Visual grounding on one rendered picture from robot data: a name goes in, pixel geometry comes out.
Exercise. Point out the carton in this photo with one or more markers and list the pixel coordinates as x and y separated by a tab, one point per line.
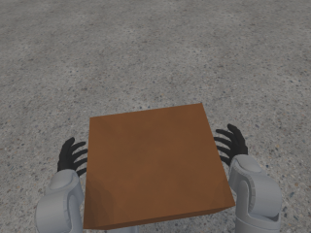
152	166

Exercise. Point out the robot left hand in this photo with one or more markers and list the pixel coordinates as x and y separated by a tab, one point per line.
66	158

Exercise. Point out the left robot forearm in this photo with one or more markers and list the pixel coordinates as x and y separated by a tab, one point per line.
58	211

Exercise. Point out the right robot forearm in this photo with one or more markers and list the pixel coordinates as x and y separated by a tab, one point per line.
258	197

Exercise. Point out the robot right hand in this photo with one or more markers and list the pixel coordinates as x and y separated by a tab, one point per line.
237	143

